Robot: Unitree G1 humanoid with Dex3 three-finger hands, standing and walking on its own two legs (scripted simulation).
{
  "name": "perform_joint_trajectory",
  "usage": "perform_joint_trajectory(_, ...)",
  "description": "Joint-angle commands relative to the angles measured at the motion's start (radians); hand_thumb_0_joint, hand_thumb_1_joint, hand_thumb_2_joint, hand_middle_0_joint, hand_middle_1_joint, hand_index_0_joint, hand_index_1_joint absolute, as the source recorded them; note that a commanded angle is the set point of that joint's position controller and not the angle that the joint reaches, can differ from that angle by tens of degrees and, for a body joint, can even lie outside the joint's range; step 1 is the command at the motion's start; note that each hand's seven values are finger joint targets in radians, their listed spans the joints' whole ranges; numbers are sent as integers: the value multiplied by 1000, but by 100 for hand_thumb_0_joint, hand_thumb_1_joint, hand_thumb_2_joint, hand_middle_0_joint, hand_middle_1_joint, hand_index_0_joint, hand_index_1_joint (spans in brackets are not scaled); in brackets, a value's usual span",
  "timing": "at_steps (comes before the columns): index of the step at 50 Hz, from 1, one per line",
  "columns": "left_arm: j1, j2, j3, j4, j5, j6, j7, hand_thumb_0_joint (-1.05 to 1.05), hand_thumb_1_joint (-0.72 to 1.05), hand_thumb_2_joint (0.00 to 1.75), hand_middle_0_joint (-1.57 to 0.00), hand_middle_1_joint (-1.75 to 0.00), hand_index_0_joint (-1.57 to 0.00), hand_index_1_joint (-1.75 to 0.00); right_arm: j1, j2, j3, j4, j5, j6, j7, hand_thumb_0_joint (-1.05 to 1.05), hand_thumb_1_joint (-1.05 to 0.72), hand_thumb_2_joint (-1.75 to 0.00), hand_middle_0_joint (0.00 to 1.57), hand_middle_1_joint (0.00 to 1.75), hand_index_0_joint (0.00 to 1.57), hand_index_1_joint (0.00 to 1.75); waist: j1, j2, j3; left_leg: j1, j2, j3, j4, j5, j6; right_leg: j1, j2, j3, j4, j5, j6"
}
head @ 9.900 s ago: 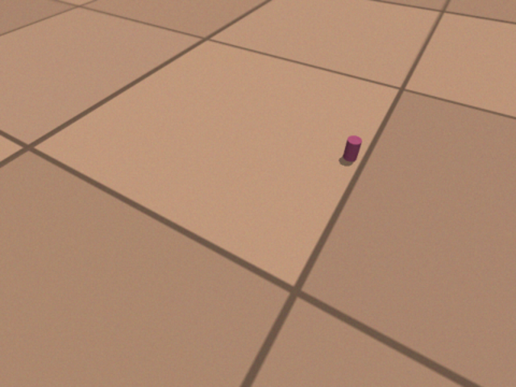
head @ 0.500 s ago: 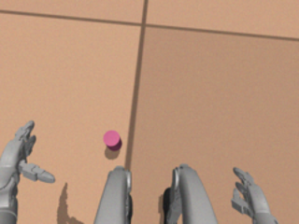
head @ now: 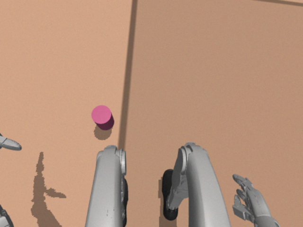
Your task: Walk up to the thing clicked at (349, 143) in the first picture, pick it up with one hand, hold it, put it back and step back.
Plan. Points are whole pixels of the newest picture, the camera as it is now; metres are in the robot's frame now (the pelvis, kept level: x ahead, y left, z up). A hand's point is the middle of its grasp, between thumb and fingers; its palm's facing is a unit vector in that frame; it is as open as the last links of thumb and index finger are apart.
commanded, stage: go down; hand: left
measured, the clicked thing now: (103, 118) +0.46 +0.20 -0.40
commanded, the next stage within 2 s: approach in 1.68 s
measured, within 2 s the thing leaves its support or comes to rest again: neither
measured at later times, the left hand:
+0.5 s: hand (6, 113) +0.38 +0.38 -0.07, palm faces +0.11 -0.99 -0.11, open 17.6 cm
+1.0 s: hand (7, 109) +0.39 +0.39 -0.08, palm faces +0.11 -0.99 -0.09, open 17.6 cm
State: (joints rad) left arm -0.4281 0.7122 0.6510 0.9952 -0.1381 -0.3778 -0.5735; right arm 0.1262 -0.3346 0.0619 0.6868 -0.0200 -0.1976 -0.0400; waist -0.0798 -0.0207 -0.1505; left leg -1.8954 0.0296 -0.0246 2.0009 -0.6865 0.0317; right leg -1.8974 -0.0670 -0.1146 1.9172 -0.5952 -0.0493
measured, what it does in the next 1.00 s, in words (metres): lowers itself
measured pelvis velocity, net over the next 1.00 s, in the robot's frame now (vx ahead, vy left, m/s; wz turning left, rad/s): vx -0.01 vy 0.00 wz -0.02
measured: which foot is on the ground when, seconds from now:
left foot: down 0.00-1.00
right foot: down 0.00-1.00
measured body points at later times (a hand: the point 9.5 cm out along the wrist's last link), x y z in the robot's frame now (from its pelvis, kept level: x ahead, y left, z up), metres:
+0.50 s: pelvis -0.01 +0.01 -0.05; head +0.20 +0.06 +0.34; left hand +0.37 +0.43 -0.06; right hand +0.14 -0.28 -0.16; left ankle +0.08 +0.11 -0.43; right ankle +0.11 -0.11 -0.43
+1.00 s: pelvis -0.01 +0.00 -0.08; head +0.20 +0.06 +0.31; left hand +0.38 +0.44 -0.07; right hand +0.12 -0.28 -0.18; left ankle +0.08 +0.11 -0.43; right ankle +0.11 -0.11 -0.43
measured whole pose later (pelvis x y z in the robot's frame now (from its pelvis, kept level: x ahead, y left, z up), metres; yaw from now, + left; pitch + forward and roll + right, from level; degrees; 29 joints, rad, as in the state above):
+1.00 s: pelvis -0.01 +0.00 -0.08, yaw -1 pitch +32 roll -6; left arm -0.63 0.88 0.75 1.14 -0.16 -0.41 -0.71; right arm 0.12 -0.38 0.12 0.72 -0.05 -0.19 -0.02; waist -0.10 -0.03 -0.09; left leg -2.12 0.02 -0.04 2.26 -0.70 0.05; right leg -2.11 -0.09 -0.13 2.15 -0.60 -0.05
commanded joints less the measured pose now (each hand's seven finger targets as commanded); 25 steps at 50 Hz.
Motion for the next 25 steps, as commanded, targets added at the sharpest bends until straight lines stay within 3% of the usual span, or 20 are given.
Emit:
perform_joint_trajectory(1, -119, 358, 80, -124, -34, -50, -15, 0, -56, 8, -3, -8, -4, -7, 111, -223, -82, -64, 12, -35, -13, 0, -88, -90, 20, 30, 20, 30, 48, 183, -533, 344, -27, -50, -279, 109, -6, 287, 44, 58, -160, 49, 0)
perform_joint_trajectory(2, -104, 384, 110, -122, -36, -52, -17, 0, -57, 8, -3, -8, -4, -7, 114, -232, -82, -65, 12, -36, -12, 0, -88, -90, 20, 30, 20, 30, 66, 186, -542, 361, -25, -58, -279, 141, -9, 277, 45, 51, -141, 74, -2)
perform_joint_trajectory(3, -133, 403, 111, -144, -34, -57, -21, 0, -58, 8, -3, -8, -4, -7, 110, -235, -81, -61, 11, -37, -11, 0, -88, -90, 20, 30, 20, 30, 67, 214, -551, 379, -22, -62, -272, 164, -13, 254, 45, 49, -121, 89, -5)
perform_joint_trajectory(7, -206, 376, 101, -141, -48, -79, -39, 0, -58, 9, -3, -9, -4, -8, 126, -235, -81, -43, 8, -38, -6, 0, -88, -90, 20, 30, 20, 30, 31, 186, -524, 336, -20, -77, -245, 110, -9, 206, 43, 42, -100, 52, 0)
perform_joint_trajectory(8, -230, 408, 114, -154, -49, -87, -41, 0, -57, 8, -3, -9, -5, -8, 125, -240, -80, -42, 7, -41, -6, 0, -88, -90, 20, 30, 20, 30, 36, 194, -528, 331, -19, -79, -240, 93, -8, 197, 42, 42, -92, 39, 1)
perform_joint_trajectory(15, -282, 479, 134, -169, -50, -93, -67, 0, -61, 9, -4, -10, -5, -9, 138, -252, -71, -26, -8, -37, -7, 0, -88, -90, 20, 30, 20, 30, 46, 227, -600, 321, -25, -46, -184, 124, -8, 220, 38, 55, -66, 56, 1)
perform_joint_trajectory(17, -280, 465, 130, -142, -53, -87, -76, 0, -61, 9, -4, -10, -5, -9, 144, -254, -66, -14, -10, -35, -6, 0, -88, -90, 20, 30, 20, 30, 43, 236, -601, 326, -25, -45, -167, 158, -10, 207, 37, 52, -48, 79, -2)
perform_joint_trajectory(25, -302, 481, 137, -96, -55, -72, -96, 0, -61, 10, -4, -10, -4, -10, 138, -261, -59, -14, -11, -28, -2, 0, -88, -90, 20, 30, 20, 30, 40, 220, -561, 282, -24, -57, -142, 135, -8, 150, 36, 39, -12, 60, -3)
